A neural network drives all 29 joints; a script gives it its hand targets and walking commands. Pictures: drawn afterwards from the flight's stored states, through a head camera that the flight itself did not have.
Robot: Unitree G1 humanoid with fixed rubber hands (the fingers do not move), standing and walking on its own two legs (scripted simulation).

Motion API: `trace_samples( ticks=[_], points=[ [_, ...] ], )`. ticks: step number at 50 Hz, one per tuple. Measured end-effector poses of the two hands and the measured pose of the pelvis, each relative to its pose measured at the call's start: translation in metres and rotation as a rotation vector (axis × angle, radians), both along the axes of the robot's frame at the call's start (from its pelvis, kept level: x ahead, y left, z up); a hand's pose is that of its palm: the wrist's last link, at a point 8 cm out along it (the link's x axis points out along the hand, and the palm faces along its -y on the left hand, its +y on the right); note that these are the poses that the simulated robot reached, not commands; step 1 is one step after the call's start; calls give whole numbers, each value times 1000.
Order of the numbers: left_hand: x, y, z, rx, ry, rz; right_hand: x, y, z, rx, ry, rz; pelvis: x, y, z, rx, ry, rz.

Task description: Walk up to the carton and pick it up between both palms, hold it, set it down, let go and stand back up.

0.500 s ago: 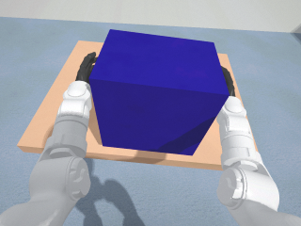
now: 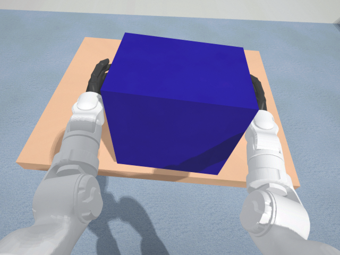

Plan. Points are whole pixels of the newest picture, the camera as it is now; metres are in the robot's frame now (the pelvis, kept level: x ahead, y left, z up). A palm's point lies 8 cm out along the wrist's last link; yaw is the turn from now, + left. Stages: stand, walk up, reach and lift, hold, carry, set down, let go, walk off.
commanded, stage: set down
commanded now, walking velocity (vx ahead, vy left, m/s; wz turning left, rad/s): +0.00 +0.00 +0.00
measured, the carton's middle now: (175, 110) +0.46 -0.04 +0.05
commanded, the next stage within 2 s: none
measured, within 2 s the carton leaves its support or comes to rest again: rests again in 0.54 s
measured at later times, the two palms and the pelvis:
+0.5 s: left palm (99, 99) +0.46 +0.14 +0.09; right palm (254, 114) +0.41 -0.23 +0.08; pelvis +0.00 +0.00 +0.00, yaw +0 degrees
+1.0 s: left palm (98, 103) +0.46 +0.14 +0.08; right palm (252, 115) +0.41 -0.23 +0.08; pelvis +0.00 +0.00 +0.00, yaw +0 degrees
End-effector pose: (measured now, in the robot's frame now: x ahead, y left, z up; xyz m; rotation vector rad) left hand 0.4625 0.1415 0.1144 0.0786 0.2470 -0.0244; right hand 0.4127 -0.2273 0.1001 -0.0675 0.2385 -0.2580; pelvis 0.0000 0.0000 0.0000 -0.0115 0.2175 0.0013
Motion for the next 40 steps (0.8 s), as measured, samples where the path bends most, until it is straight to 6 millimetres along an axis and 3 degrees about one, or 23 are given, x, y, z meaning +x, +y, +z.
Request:
trace_samples(
  ticks=[12,40],
  points=[
    [-3,2,-12,7,6,-2,-3,2,-13,0,5,2,0,2,0,0,23,-2],
    [-2,2,-30,-17,-5,-1,0,1,-18,-5,-15,-2,-2,0,-1,2,43,-4]
  ],
)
